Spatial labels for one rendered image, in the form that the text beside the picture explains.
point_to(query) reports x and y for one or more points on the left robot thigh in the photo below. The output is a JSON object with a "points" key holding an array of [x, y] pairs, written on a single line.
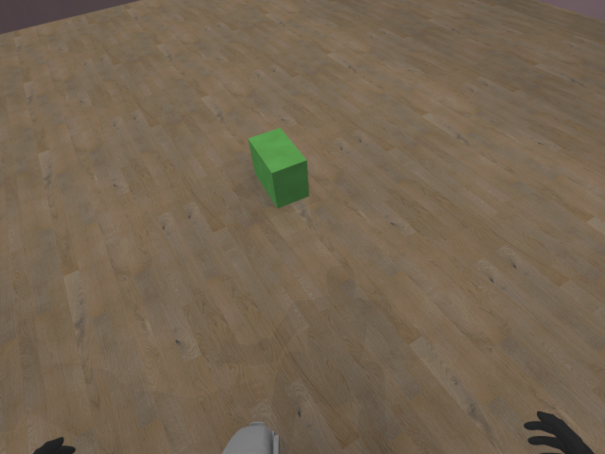
{"points": [[253, 440]]}

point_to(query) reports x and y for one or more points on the carton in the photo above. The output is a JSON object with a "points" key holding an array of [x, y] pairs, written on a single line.
{"points": [[280, 167]]}

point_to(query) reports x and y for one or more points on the right robot hand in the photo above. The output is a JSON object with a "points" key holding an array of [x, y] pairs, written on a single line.
{"points": [[567, 440]]}

